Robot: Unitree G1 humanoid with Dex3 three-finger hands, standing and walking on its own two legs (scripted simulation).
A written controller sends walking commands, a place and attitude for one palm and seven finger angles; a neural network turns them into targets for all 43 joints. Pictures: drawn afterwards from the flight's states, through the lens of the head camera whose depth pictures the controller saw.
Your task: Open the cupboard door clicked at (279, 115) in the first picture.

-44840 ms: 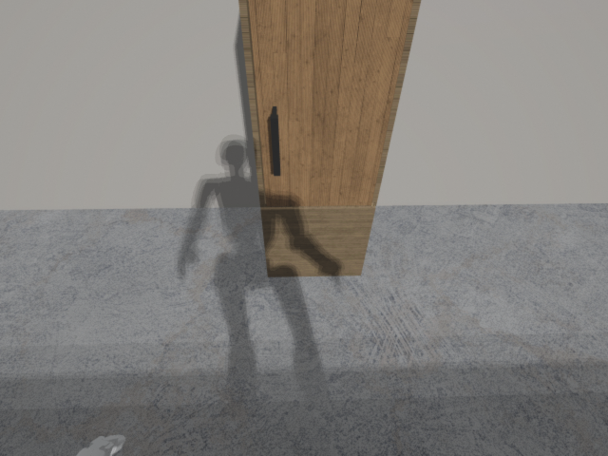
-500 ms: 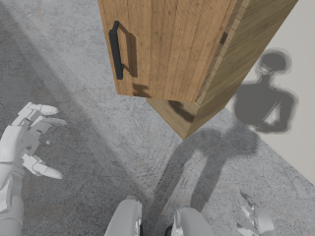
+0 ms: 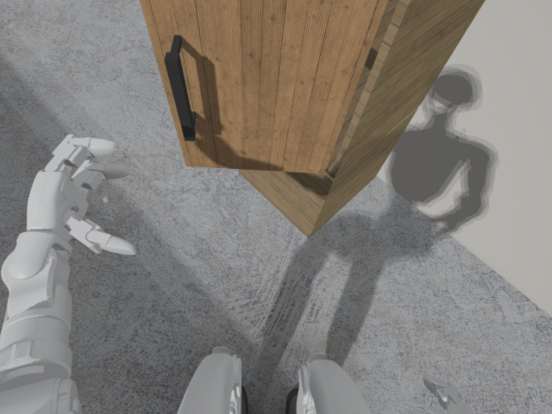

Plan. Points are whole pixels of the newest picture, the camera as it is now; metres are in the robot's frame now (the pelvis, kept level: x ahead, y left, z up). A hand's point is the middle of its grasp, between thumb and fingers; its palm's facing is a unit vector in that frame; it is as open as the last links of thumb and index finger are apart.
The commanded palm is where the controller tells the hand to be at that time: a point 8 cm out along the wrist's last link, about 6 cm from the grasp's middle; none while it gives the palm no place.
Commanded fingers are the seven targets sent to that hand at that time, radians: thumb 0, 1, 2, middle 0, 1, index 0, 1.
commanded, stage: move the hooked fingers beside the handle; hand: left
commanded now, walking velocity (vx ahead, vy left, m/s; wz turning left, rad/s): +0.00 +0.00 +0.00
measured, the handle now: (184, 93) +0.61 +0.17 +0.03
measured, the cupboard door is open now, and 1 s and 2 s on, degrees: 45 45 45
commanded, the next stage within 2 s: slide the fingers in behind the handle in 1.70 s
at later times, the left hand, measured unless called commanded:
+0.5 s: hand (127, 147) +0.48 +0.24 +0.03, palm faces +0.01 -1.00 -0.03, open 14.0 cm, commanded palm +0.48 +0.27 +0.03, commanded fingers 0.00 -0.50 0.30 -0.30 -1.20 -0.30 -1.20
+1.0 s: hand (147, 108) +0.57 +0.22 +0.03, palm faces +0.02 -1.00 -0.02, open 14.0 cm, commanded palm +0.55 +0.25 +0.02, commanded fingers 0.00 -0.50 0.30 -0.30 -1.20 -0.30 -1.20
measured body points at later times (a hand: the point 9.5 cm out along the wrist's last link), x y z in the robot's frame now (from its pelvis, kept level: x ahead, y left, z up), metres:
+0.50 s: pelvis +0.00 +0.00 -0.02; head +0.15 +0.03 +0.40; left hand +0.48 +0.29 +0.03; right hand +0.04 -0.28 -0.12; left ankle +0.03 +0.07 -0.63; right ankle +0.02 -0.11 -0.63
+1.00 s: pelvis +0.00 +0.00 -0.03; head +0.20 +0.03 +0.37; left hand +0.56 +0.28 +0.03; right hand -0.02 -0.27 -0.12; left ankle +0.03 +0.07 -0.63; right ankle +0.02 -0.11 -0.63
